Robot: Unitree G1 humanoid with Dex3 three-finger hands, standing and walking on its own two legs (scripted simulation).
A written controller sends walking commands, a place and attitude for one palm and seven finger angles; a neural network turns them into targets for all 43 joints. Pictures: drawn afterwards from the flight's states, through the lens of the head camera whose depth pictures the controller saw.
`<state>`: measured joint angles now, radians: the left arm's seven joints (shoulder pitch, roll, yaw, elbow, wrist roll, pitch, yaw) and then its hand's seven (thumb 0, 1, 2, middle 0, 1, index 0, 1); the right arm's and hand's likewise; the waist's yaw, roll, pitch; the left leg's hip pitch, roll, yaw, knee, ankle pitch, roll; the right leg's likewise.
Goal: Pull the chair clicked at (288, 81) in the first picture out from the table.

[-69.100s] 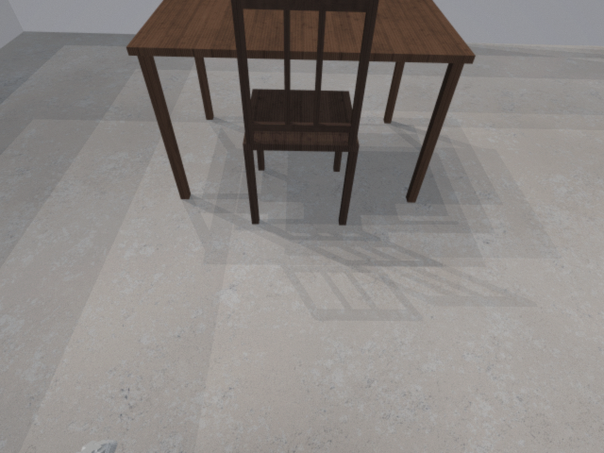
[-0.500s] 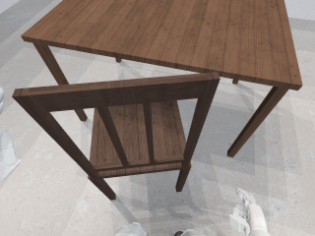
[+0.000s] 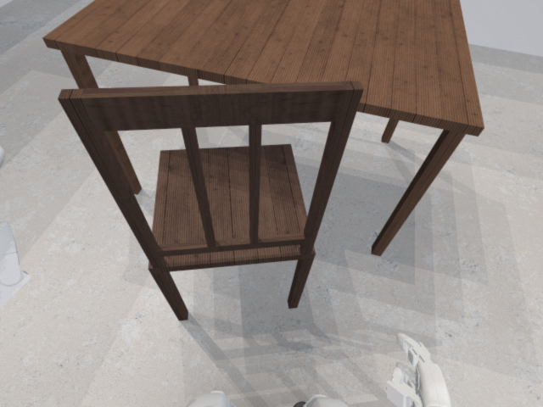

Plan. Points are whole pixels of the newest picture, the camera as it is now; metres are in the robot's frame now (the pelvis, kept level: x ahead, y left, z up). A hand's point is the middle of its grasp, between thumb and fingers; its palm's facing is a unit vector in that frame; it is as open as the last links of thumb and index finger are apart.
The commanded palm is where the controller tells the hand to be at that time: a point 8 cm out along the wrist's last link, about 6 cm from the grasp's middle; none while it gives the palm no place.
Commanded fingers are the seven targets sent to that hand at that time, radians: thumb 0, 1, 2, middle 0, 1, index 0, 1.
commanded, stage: stop stepping back and stand still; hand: left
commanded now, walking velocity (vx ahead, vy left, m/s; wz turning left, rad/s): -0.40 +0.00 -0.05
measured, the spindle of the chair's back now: (202, 197) +0.48 +0.15 -0.05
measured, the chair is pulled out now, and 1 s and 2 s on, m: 0.25 0.25 0.25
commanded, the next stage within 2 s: let the arm hang, fingers relaxed in 0.92 s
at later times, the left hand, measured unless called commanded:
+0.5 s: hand out of the picture +0.12 +0.27 +0.17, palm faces +0.38 -0.80 -0.47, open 7.4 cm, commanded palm +0.07 +0.30 +0.19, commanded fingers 0.00 0.90 0.90 -0.20 -0.30 -0.20 -0.30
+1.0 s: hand out of the picture +0.13 +0.26 +0.18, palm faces +0.31 -0.78 -0.55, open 7.4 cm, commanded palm none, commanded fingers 0.00 0.90 0.90 -0.20 -0.30 -0.20 -0.30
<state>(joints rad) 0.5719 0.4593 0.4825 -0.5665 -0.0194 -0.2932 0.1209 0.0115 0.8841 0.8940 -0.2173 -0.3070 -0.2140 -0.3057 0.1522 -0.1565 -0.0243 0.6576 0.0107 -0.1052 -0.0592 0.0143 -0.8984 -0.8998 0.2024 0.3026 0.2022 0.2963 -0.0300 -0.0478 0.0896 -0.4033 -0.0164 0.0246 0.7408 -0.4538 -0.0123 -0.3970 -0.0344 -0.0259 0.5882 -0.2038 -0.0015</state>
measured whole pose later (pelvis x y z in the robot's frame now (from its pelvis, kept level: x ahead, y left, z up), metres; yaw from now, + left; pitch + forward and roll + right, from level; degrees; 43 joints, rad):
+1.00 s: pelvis -0.09 +0.01 +0.00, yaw -4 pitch -1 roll -1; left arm 0.57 0.47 0.45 -0.50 -0.02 -0.21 0.12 0.01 0.88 0.89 -0.22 -0.31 -0.21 -0.31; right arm 0.25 -0.17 0.02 0.65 0.01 -0.13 -0.05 0.01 -0.90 -0.90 0.20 0.30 0.20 0.30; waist -0.02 0.01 0.02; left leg -0.32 0.00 0.04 0.64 -0.33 0.03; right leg -0.25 0.05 -0.04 0.56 -0.29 -0.04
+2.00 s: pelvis -0.07 +0.00 +0.02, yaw -2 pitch -1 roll +0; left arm 0.30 0.13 -0.02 1.11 0.01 -0.01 0.05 0.01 0.92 0.89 -0.20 -0.30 -0.20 -0.30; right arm 0.30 -0.14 -0.03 1.16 0.00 0.00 -0.03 0.00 -0.90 -0.90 0.20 0.30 0.20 0.30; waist -0.02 0.03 0.04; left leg -0.13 -0.01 0.05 0.38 -0.22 0.02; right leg -0.12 0.04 0.02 0.38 -0.24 -0.03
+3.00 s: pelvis -0.06 +0.01 +0.02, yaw -1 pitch -2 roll +0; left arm 0.31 0.12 -0.01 1.11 0.01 -0.01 0.05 0.00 0.91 0.89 -0.20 -0.30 -0.20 -0.30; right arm 0.31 -0.12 -0.02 1.16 0.00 -0.01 -0.04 0.00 -0.90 -0.90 0.20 0.30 0.20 0.30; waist -0.02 0.02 0.05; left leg -0.12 -0.02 0.05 0.38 -0.23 0.04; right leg -0.11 0.02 0.02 0.39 -0.25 -0.01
